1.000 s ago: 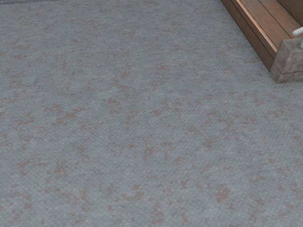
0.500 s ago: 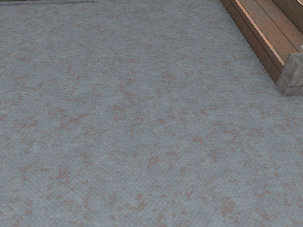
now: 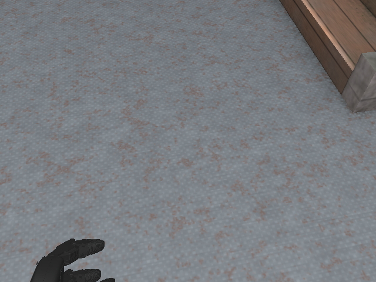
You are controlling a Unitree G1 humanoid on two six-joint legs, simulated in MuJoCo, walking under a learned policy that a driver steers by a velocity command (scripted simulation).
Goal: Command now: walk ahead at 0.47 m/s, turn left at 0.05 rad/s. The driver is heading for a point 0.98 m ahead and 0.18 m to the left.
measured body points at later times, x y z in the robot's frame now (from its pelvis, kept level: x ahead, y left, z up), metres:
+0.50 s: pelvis +0.26 +0.02 +0.00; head +0.29 +0.05 +0.45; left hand +0.26 +0.31 -0.14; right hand +0.49 -0.18 -0.08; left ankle +0.37 +0.13 -0.72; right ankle +0.13 -0.10 -0.70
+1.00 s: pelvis +0.35 +0.01 +0.02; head +0.37 +0.01 +0.46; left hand +0.34 +0.30 -0.10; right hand +0.60 -0.16 -0.09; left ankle +0.37 +0.13 -0.71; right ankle +0.41 -0.11 -0.72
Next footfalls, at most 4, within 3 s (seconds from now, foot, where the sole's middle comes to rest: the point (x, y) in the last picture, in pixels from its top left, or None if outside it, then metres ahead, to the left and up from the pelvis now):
0.48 left None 0.41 0.14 -0.75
0.94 right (215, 279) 0.44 -0.10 -0.75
2.96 left None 0.45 0.17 -0.75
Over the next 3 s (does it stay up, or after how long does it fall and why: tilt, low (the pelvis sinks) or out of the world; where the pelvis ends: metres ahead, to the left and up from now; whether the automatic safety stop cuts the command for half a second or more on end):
stays up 0.45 0.07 0.02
